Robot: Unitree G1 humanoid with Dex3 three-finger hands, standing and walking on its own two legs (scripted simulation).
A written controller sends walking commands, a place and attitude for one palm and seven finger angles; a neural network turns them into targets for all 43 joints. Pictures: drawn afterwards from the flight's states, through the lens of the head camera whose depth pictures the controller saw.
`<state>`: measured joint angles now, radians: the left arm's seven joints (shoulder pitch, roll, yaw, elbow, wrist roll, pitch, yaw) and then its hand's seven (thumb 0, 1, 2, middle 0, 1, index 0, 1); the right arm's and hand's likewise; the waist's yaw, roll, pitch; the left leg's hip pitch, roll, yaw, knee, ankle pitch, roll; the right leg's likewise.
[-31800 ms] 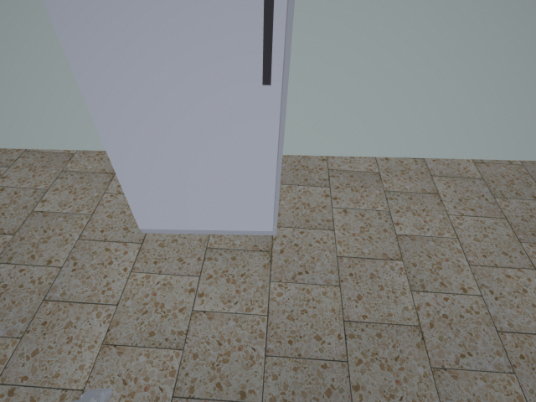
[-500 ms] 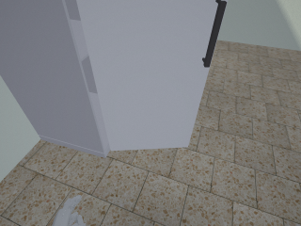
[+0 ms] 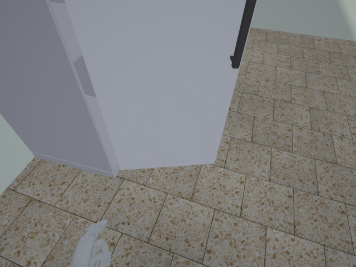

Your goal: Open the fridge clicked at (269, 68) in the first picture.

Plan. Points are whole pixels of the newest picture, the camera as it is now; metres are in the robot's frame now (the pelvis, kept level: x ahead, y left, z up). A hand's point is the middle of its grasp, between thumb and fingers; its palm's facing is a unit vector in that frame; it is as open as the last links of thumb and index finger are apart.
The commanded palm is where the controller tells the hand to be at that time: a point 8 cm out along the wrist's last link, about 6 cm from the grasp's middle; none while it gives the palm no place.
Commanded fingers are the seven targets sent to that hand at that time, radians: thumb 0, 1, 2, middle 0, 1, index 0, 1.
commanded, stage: stop stepping back and stand still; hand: right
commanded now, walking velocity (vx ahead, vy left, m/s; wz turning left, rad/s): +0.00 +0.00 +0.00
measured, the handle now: (242, 26) +0.79 -0.16 +0.19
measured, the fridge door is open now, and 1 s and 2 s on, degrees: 69 69 69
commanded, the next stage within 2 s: let the arm hang, fingers relaxed in 0.22 s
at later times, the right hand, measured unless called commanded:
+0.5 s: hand out of the picture +0.15 -0.25 -0.08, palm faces +0.07 +0.91 -0.41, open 7.4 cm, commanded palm none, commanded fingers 0.00 -0.90 -0.90 0.20 0.30 0.20 0.30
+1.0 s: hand out of the picture -0.02 -0.21 -0.16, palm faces -0.03 +0.96 -0.27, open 7.3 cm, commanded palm none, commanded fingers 0.00 -0.90 -0.90 0.20 0.30 0.20 0.30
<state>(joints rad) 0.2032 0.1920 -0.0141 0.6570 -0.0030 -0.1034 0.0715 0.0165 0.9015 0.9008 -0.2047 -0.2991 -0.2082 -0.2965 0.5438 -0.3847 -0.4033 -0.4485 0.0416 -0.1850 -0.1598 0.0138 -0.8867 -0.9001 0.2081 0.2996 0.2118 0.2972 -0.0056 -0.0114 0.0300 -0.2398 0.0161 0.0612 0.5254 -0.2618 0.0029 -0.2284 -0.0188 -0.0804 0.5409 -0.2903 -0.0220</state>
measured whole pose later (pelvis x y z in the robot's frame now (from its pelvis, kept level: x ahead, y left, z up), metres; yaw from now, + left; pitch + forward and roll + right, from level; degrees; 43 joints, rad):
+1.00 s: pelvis -0.02 +0.00 +0.01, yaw +1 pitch -1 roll +0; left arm 0.29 0.18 0.02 1.08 0.03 0.03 0.02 0.01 0.91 0.90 -0.20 -0.30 -0.20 -0.30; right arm 0.25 -0.21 0.00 1.10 -0.02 0.02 -0.03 0.01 -0.92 -0.90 0.20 0.30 0.20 0.29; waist 0.02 -0.04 0.07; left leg -0.25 0.02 0.05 0.43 -0.17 0.00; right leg -0.24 -0.01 -0.09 0.46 -0.21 -0.03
